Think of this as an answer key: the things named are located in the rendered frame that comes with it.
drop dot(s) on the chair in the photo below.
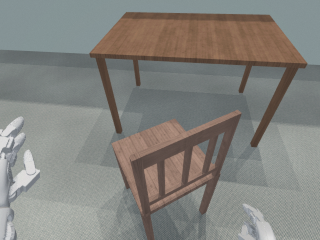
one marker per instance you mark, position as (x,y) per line
(164,163)

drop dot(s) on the robot left forearm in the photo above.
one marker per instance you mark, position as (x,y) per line
(7,229)

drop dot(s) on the table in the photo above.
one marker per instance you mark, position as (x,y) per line
(208,38)

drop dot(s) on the right robot hand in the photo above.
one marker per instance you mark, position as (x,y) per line
(262,229)

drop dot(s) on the left robot hand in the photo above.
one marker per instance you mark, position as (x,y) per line
(10,144)

